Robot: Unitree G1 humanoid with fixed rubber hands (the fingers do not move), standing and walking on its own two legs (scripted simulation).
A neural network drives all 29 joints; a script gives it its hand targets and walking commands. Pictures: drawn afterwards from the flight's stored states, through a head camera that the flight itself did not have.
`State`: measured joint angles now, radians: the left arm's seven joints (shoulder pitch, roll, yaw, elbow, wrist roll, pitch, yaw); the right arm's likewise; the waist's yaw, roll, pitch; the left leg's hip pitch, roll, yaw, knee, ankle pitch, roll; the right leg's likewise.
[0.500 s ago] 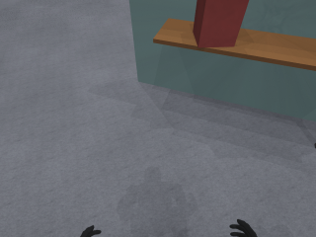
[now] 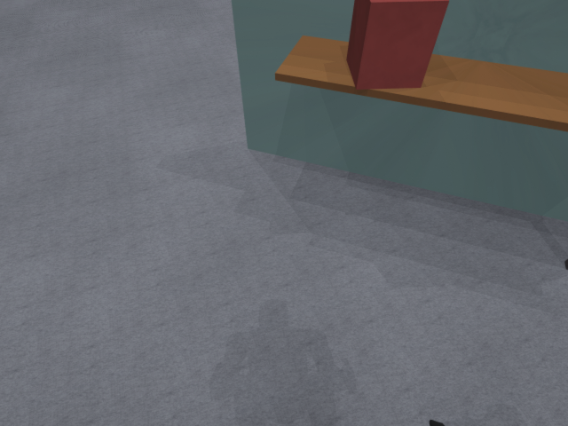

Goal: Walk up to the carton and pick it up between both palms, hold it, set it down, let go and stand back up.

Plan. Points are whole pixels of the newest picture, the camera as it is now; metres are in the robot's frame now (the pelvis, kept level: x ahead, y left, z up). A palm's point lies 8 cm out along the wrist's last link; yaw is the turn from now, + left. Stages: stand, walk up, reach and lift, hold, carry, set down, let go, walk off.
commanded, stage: stand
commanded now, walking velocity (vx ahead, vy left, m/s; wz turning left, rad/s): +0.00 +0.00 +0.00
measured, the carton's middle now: (390, 34) +1.17 -0.34 +0.02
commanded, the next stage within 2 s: walk up in 0.78 s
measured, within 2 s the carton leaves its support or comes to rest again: neither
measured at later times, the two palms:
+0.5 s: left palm out of the picture +0.03 +0.22 -0.13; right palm out of the picture +0.03 -0.22 -0.13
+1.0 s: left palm out of the picture -0.01 +0.20 -0.14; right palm out of the picture -0.01 -0.20 -0.14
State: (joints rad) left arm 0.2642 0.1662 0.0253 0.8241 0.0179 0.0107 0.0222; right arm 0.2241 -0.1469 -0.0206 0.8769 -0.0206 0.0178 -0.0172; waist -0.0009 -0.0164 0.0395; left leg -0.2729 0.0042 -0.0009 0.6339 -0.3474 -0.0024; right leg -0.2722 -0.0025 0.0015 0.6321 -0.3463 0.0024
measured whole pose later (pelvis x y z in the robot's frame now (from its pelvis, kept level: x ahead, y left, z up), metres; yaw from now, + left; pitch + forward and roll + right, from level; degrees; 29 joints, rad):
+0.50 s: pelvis +0.01 +0.00 +0.01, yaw +0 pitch -3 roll +0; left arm 0.27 0.14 0.04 1.02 0.02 0.00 0.04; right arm 0.24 -0.13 -0.04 1.05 -0.01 0.01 -0.04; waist 0.00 -0.01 0.06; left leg -0.17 0.00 0.00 0.52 -0.31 0.00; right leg -0.17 0.00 0.00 0.52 -0.31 0.00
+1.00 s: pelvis +0.00 +0.00 +0.01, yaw +0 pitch -4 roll +0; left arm 0.28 0.10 0.03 1.13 0.01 0.00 0.05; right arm 0.26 -0.10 -0.03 1.15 -0.01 0.01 -0.04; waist 0.00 -0.01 0.07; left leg -0.13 0.01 0.00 0.47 -0.27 -0.01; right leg -0.13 0.00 0.00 0.47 -0.28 0.00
